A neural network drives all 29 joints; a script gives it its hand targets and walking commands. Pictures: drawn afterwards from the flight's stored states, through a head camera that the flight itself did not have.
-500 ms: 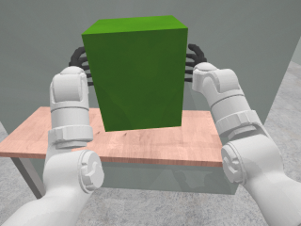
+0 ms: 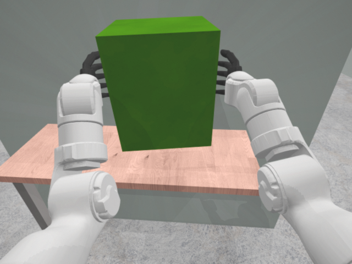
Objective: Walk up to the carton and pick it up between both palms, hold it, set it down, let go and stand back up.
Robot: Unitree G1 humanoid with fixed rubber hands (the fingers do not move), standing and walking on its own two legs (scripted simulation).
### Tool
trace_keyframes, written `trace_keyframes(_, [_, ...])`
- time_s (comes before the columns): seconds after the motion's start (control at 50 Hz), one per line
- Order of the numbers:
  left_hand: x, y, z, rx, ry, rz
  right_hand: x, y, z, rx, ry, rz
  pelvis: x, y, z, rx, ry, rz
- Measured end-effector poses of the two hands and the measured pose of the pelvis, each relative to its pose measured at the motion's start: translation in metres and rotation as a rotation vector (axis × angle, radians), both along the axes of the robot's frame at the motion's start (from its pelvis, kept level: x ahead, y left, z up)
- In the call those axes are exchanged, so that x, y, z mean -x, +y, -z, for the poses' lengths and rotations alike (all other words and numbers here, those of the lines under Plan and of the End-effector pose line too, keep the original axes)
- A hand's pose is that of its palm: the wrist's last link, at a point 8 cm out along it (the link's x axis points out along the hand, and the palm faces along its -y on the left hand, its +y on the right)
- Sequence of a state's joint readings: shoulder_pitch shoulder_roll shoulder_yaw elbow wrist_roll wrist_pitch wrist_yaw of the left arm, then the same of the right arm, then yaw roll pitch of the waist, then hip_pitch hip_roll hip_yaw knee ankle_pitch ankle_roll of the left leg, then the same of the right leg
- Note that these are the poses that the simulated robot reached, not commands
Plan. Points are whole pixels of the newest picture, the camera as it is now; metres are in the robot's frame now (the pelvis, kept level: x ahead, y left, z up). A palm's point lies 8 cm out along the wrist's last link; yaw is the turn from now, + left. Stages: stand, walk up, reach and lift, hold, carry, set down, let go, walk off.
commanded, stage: hold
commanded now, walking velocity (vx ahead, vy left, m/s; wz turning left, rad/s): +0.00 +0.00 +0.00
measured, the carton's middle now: (163, 82) +0.44 +0.01 +0.29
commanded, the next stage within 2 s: none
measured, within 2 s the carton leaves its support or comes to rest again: neither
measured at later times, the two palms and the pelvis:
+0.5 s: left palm (92, 87) +0.37 +0.15 +0.32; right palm (235, 83) +0.36 -0.14 +0.31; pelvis +0.00 +0.00 +0.00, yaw +0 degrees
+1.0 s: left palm (89, 84) +0.36 +0.16 +0.32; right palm (234, 81) +0.36 -0.14 +0.32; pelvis +0.00 +0.00 +0.00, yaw +1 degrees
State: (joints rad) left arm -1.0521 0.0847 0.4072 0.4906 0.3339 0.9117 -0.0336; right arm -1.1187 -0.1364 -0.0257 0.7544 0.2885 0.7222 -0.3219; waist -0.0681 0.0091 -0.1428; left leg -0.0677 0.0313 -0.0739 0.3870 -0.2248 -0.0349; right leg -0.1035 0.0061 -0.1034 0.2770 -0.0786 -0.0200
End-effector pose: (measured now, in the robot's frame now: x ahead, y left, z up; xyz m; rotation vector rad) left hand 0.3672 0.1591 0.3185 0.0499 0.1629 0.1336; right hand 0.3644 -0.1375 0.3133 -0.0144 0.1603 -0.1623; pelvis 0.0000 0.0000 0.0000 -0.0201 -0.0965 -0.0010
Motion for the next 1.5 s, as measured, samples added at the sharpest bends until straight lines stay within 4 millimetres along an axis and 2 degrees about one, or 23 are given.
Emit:
trace_keyframes(0.26, [0.000, 0.004, 0.003, 0.004, -0.008, -0.010, 0.000, 0.004, 0.002, 0.001, -0.005, -0.001, -0.001, 0.001, 0.000, 0.004, 0.000, -0.004])
trace_keyframes(0.56, [0.000, -0.005, 0.002, 0.003, -0.001, 0.002, 0.002, -0.004, 0.000, 0.002, 0.000, 0.010, 0.000, 0.001, 0.000, 0.001, 0.001, 0.001])
trace_keyframes(0.88, [0.006, 0.003, -0.001, 0.012, -0.003, -0.009, 0.005, 0.004, -0.001, 0.005, 0.002, 0.001, 0.004, -0.003, 0.000, -0.001, 0.003, -0.010])
trace_keyframes(1.12, [0.001, -0.005, -0.005, 0.006, -0.004, 0.015, 0.003, -0.005, -0.005, -0.010, -0.002, 0.012, 0.003, -0.002, 0.000, -0.001, 0.002, -0.006])
trace_keyframes(1.5, [-0.001, 0.001, 0.004, 0.000, 0.002, -0.008, 0.000, 0.002, 0.007, 0.001, 0.008, 0.004, 0.002, -0.002, 0.000, 0.001, 0.007, -0.011])
